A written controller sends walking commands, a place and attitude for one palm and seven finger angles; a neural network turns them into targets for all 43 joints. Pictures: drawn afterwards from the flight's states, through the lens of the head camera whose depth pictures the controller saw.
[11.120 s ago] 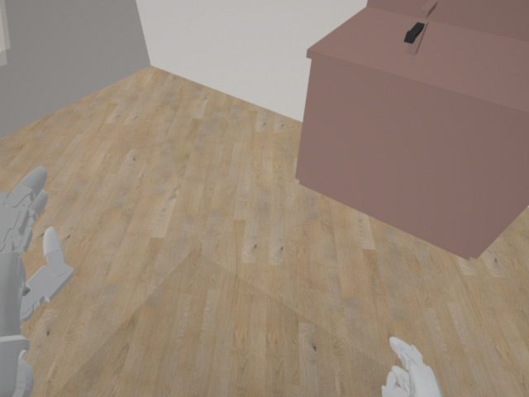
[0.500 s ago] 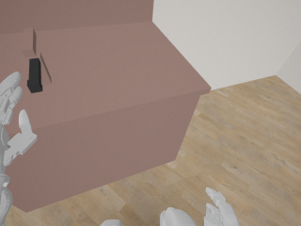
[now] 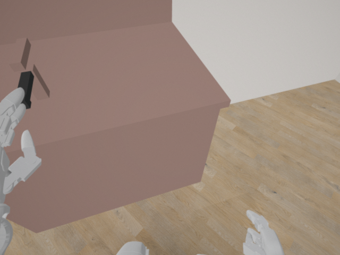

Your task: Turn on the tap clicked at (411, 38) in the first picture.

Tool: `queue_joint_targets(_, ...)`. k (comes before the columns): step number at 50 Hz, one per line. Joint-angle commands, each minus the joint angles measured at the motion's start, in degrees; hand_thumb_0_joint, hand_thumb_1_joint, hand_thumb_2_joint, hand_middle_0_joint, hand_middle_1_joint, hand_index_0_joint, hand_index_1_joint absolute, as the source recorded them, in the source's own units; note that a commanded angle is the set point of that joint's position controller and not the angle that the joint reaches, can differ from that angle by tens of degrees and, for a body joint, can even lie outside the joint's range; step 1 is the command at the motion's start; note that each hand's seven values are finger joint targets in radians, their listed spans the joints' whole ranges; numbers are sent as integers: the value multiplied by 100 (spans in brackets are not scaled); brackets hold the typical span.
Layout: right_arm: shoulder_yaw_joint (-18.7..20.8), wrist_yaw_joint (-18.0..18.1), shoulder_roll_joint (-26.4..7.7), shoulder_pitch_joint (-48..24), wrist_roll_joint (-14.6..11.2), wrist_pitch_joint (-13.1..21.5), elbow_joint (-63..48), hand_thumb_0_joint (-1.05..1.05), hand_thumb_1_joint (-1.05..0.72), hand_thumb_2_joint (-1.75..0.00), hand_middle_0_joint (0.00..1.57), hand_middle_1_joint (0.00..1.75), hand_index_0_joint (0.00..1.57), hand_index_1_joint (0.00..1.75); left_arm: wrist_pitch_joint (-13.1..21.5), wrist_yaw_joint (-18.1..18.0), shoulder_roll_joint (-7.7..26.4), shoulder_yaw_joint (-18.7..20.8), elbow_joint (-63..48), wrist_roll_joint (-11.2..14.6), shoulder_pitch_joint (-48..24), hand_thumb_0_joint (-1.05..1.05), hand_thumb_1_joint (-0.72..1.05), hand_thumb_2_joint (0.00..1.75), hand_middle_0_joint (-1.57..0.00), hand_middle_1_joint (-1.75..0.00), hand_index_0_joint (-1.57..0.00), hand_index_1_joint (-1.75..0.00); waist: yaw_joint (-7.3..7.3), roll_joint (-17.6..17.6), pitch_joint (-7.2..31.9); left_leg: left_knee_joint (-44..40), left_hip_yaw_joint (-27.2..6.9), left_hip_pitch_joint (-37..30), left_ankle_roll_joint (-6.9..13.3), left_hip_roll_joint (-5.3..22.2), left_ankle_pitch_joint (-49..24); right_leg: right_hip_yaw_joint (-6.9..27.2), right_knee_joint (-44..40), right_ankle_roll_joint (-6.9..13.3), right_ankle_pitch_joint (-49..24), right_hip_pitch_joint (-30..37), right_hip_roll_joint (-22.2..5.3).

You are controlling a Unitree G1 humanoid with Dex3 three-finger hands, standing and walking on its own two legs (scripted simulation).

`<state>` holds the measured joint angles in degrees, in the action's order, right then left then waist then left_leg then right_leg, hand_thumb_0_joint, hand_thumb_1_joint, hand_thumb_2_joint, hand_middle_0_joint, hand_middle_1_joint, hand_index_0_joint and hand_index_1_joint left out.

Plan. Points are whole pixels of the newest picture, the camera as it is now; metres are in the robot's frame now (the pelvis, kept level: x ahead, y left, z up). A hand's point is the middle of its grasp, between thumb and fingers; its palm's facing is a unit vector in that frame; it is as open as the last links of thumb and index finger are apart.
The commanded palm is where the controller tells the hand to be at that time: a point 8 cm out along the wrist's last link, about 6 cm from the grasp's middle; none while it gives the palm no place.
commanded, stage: come to a stop and stand still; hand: left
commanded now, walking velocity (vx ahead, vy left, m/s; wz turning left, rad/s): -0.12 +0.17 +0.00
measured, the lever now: (22, 102) +0.42 +0.41 +0.11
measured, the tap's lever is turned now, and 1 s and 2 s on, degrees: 0 0 0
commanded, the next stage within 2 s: none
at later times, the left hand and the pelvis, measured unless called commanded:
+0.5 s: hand (14, 139) +0.24 +0.27 +0.21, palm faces +0.45 -0.74 -0.50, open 7.4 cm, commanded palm +0.17 +0.27 +0.19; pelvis +0.01 -0.01 +0.02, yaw +0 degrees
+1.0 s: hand out of the picture +0.22 +0.33 +0.19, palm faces +0.42 -0.86 -0.29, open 7.4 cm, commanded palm +0.16 +0.36 +0.19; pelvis +0.00 +0.08 +0.02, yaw +0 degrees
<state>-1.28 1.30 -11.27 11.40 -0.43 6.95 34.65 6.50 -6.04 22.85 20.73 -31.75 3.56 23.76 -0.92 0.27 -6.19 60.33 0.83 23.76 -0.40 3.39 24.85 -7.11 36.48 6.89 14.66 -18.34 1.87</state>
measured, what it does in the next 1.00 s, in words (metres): steps on the spot: left foot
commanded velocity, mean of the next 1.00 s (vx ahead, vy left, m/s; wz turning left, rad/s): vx -0.03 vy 0.03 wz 0.00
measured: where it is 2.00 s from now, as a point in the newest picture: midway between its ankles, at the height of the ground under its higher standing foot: outside the picture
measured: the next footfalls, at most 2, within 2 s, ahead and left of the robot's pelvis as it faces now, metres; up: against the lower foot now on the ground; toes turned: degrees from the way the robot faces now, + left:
left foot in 0.22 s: +0.07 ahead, +0.11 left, +0.00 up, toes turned +0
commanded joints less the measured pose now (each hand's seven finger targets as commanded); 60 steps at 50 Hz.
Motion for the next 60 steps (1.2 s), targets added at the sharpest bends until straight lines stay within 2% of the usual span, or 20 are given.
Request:
queue_joint_targets(1, 240, 77, -647, -433, -14, 300, -771, 0, -90, -90, 20, 30, 20, 30, 377, -213, 879, 740, -898, 74, -149, 0, 90, 90, -20, -30, -20, -30, 64, -88, 882, -284, 7, 842, -16, 152, -386, 2325, -2195, 583, -225, 1046, -1790)
queue_joint_targets(5, 218, 100, -627, -520, 35, 357, -814, 0, -90, -90, 20, 30, 20, 30, 474, -287, 781, 708, -695, 95, 207, 0, 90, 90, -20, -30, -20, -30, -56, 247, 1248, -2431, 333, -490, 106, -152, -856, 1562, -1721, 26, -1815, 1312, -1591)
queue_joint_targets(9, 313, 146, -774, -676, -52, 333, -947, 0, -90, -90, 20, 30, 20, 30, 434, -306, 805, 671, -927, 146, 11, 0, 90, 90, -20, -30, -20, -30, -99, 151, 1046, -3422, -153, -1323, 271, 142, -1792, 1489, -1635, -737, -1269, 1038, -1281)
queue_joint_targets(11, 370, 147, -879, -698, -109, 269, -966, 0, -90, -90, 20, 30, 20, 30, 421, -287, 811, 662, -896, 149, 46, 0, 90, 90, -20, -30, -20, -30, -145, 190, 1034, -3200, -264, -1221, 235, 177, -1740, 1654, -1731, -870, -1174, 1026, -1281)
queue_joint_targets(15, 324, 133, -732, -730, -101, 160, -966, 0, -90, -90, 20, 30, 20, 30, 391, -310, 884, 794, -972, 122, 311, 0, 90, 90, -20, -30, -20, -30, -88, 90, 1406, -3028, -128, -982, 124, -20, -1792, 1569, -1458, -737, -2512, 1588, -1457)
queue_joint_targets(20, 328, 160, -768, -778, -104, 104, -959, 0, -90, -90, 20, 30, 20, 30, 325, -294, 773, 679, -780, 169, 290, 0, 90, 90, -20, -30, -20, -30, -74, 274, 1133, -3115, -192, -1172, 170, -29, -1611, 1551, -1883, -743, -1016, 1025, -1306)
queue_joint_targets(21, 670, 325, -789, 482, -15, 373, -886, 0, -90, -90, 20, 30, 20, 30, 875, -239, 5055, 3925, -1679, -498, -4966, 0, 90, 90, -20, -30, -20, -30, -139, 2178, 915, -2447, 573, -615, 30, -493, -1507, 1730, -2524, -1686, -2608, 777, -1027)
queue_joint_targets(22, 428, 272, -445, -43, 32, 416, -757, 0, -90, -90, 20, 30, 20, 30, 828, -20, 2047, 1940, 1103, -119, -2181, 0, 90, 90, -20, -30, -20, -30, -216, 1697, 1930, -2151, 49, -618, 160, -767, -1409, 1920, -1697, -1137, -2967, 1516, -1358)
queue_joint_targets(23, 434, 207, -660, -86, -44, 514, -1044, 0, -90, -90, 20, 30, 20, 30, 895, 62, 1206, 1226, 1525, -50, -900, 0, 90, 90, -20, -30, -20, -30, -398, 1046, 1475, -2195, 4, -414, 100, -471, -929, 2179, -1797, -1187, -3799, 1670, -1537)
queue_joint_targets(24, 350, 30, -611, -100, -124, 515, -994, 0, -90, -90, 20, 30, 20, 30, 994, 91, 255, 409, 1381, 68, -506, 0, 90, 90, -20, -30, -20, -30, -318, -33, 1650, -2545, 19, -408, 162, -379, -790, 1945, -1548, -945, -3873, 2157, -1647)
queue_joint_targets(25, 304, -59, -677, -115, -128, 498, -997, 0, -90, -90, 20, 30, 20, 30, 1045, 31, 296, 102, 542, 33, -870, 0, 90, 90, -20, -30, -20, -30, -235, -179, 1566, -2952, 16, -549, 168, -354, -879, 1816, -1611, -907, -3382, 2102, -1559)
queue_joint_targets(28, 328, -111, -786, -267, -86, 503, -982, 0, -90, -90, 20, 30, 20, 30, 1005, -116, 372, -76, 91, 17, -714, 0, 90, 90, -20, -30, -20, -30, -260, 645, 1168, -3597, -156, -1075, 262, -272, -1360, 1554, -2024, -1053, -824, 1262, -1171)
queue_joint_targets(29, 338, -101, -850, -343, -113, 491, -990, 0, -90, -90, 20, 30, 20, 30, 981, -157, 517, 40, 69, 30, -578, 0, 90, 90, -20, -30, -20, -30, -237, 614, 1003, -3730, -313, -1142, 282, -144, -1362, 1520, -2100, -965, -132, 985, -1098)
queue_joint_targets(32, 234, -20, -814, -561, 4, 464, -1093, 0, -90, -90, 20, 30, 20, 30, 1100, -169, 928, 420, -558, -50, -1032, 0, 90, 90, -20, -30, -20, -30, -162, -293, 782, -4234, -777, -862, 342, 36, -617, 1430, -2025, -677, 1041, 650, -750)
queue_joint_targets(34, 203, 23, -834, -661, 45, 460, -1152, 0, -90, -90, 20, 30, 20, 30, 1200, -194, 1380, 885, -1070, -132, -1472, 0, 90, 90, -20, -30, -20, -30, -145, -1003, 721, -4815, -1151, -146, 404, 275, 239, 1135, -1418, -608, 737, 1219, -454)
queue_joint_targets(35, 210, 16, -780, -629, 43, 483, -1166, 0, -90, -90, 20, 30, 20, 30, 1225, -171, 1233, 847, -935, -164, -1441, 0, 90, 90, -20, -30, -20, -30, -143, -1059, 833, -4909, -1208, -8, 454, 416, 295, 930, -1055, -604, 323, 1487, -366)
queue_joint_targets(38, 232, -29, -741, -508, 45, 556, -1205, 0, -90, -90, 20, 30, 20, 30, 1228, -92, 1020, 736, -873, -137, -1235, 0, 90, 90, -20, -30, -20, -30, -158, -976, 1135, -4726, -1104, -298, 388, 418, -401, 877, -972, -584, -208, 1651, -342)
queue_joint_targets(44, 249, -104, -777, -350, 50, 607, -1096, 0, -90, -90, 20, 30, 20, 30, 1145, 5, 424, 197, -395, -202, -936, 0, 90, 90, -20, -30, -20, -30, -94, -635, 797, -5043, -1283, -607, 25, 549, -387, 873, -1003, -595, -168, 1145, -186)
queue_joint_targets(54, 202, -28, -743, -494, 135, 389, -1125, 0, -90, -90, 20, 30, 20, 30, 1032, -52, 776, 454, -589, -291, -1326, 0, 90, 90, -20, -30, -20, -30, -104, -672, 878, -5132, -1203, -928, -276, 431, -685, 934, -1167, -614, -417, 1207, -69)
queue_joint_targets(60, 202, -11, -755, -509, 138, 297, -1112, 0, -90, -90, 20, 30, 20, 30, 1013, -44, 581, 323, -430, -248, -1083, 0, 90, 90, -20, -30, -20, -30, -120, -593, 977, -4979, -1122, -1128, -453, 351, -1415, 873, -1252, -610, -561, 1250, -81)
